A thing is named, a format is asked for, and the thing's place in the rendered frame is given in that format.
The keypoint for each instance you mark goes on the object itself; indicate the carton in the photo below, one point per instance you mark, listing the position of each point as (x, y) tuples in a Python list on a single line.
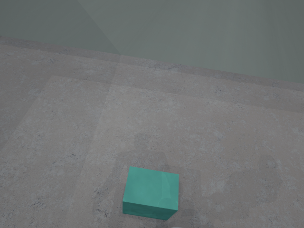
[(151, 194)]

